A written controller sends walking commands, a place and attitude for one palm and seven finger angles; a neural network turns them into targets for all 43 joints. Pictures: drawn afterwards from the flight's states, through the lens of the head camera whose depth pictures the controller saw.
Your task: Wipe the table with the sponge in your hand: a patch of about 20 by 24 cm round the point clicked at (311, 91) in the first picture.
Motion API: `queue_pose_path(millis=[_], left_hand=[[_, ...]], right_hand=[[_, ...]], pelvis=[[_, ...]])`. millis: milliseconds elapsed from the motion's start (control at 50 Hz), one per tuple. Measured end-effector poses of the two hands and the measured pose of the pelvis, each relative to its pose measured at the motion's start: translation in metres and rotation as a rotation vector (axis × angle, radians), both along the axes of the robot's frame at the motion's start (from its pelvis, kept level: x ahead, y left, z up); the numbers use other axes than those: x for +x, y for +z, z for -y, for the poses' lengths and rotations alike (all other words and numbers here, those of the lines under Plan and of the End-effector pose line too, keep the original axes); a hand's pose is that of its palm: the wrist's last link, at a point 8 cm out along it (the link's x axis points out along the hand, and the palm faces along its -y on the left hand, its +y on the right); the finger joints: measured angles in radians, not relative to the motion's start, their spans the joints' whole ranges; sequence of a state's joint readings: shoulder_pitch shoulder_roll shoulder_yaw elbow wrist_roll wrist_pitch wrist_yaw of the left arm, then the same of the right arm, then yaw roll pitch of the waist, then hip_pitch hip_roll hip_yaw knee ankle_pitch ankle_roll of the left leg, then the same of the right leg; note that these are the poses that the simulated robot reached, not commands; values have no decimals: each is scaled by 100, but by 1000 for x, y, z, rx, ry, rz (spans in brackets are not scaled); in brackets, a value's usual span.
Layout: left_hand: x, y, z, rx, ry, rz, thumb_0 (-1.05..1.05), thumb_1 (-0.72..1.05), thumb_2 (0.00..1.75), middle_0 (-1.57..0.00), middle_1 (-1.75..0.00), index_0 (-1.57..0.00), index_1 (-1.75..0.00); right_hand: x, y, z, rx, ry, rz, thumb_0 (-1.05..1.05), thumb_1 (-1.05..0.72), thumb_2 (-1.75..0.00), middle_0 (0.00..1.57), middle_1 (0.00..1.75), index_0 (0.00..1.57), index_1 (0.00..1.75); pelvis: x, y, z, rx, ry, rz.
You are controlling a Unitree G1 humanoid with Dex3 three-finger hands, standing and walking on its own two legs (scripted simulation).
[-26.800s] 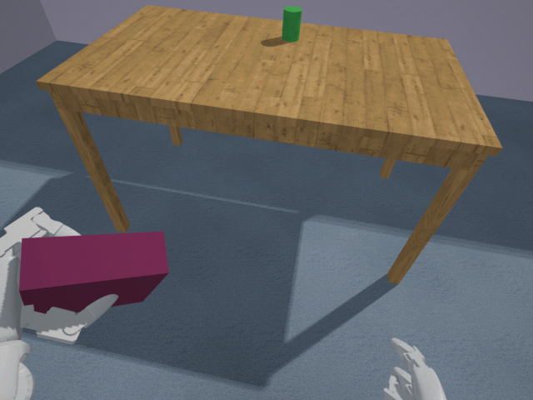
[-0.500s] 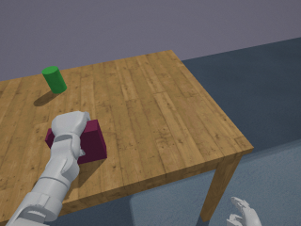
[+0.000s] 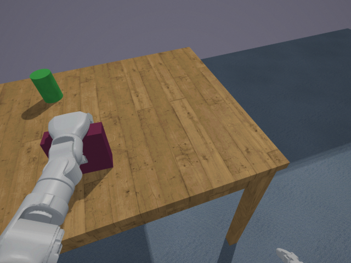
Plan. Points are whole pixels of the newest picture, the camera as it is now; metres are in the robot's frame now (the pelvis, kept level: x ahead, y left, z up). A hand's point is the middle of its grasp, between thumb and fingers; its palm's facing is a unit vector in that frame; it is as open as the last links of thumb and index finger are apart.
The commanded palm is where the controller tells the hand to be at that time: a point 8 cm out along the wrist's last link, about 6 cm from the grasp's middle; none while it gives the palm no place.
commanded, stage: wipe forward along the middle lane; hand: left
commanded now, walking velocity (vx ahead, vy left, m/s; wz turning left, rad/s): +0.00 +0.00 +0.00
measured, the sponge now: (83, 156) +0.37 +0.28 +0.03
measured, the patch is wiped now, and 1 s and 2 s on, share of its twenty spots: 1.00 1.00 1.00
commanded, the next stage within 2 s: slide back across to the first lane in 0.46 s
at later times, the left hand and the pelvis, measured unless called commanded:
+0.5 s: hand (78, 128) +0.43 +0.30 +0.08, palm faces -0.09 -0.01 -1.00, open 9.5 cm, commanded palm +0.42 +0.30 +0.11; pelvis +0.01 +0.01 +0.00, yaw +0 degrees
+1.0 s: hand (62, 126) +0.43 +0.34 +0.08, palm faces -0.09 -0.03 -1.00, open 9.5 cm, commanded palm +0.40 +0.35 +0.13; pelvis +0.03 +0.02 +0.00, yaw -1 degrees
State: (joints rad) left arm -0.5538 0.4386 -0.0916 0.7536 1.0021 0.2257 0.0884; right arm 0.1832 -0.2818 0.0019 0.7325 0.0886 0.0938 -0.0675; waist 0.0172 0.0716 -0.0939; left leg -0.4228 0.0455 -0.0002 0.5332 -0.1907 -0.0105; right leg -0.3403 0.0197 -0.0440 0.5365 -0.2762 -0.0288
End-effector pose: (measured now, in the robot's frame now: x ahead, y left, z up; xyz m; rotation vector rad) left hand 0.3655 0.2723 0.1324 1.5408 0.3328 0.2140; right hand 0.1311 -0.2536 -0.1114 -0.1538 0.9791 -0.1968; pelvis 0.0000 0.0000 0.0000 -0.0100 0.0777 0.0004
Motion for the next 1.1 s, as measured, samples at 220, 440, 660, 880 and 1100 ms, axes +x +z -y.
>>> queue_pose_path(millis=[220, 440, 660, 880, 1100], left_hand=[[21, 0, -8, 6, 4, -7, 1, -53, 112, -82, -136, -84, -136], [44, 0, -18, 8, 10, -14, 1, -52, 112, -82, -136, -84, -137], [62, 0, -27, 11, 17, -17, 1, -52, 112, -82, -136, -83, -138], [60, 3, -45, -7, 43, 0, 0, -51, 112, -80, -138, -81, -140], [43, 4, -76, 1, 69, -27, 0, -49, 111, -79, -139, -80, -141]], right_hand=[[-11, -4, -4, -2, -16, -48, 1, -91, -90, 20, 30, 21, 30], [-28, -5, -2, -23, -47, -99, 1, -91, -90, 20, 30, 21, 30], [-48, -7, -2, -34, -83, -157, 1, -91, -90, 20, 30, 21, 30], [-42, -4, -6, -20, -97, -156, 1, -91, -90, 20, 30, 21, 30], [1, 5, -8, -36, -49, -91, 1, -91, -90, 20, 30, 21, 30]], pelvis=[[2, -1, -6, -5, 2, -31], [6, -2, -12, -11, -4, -63], [9, -3, -16, -15, -13, -91], [20, 1, -20, -11, -22, -70], [32, 3, -23, -13, -14, -55]])
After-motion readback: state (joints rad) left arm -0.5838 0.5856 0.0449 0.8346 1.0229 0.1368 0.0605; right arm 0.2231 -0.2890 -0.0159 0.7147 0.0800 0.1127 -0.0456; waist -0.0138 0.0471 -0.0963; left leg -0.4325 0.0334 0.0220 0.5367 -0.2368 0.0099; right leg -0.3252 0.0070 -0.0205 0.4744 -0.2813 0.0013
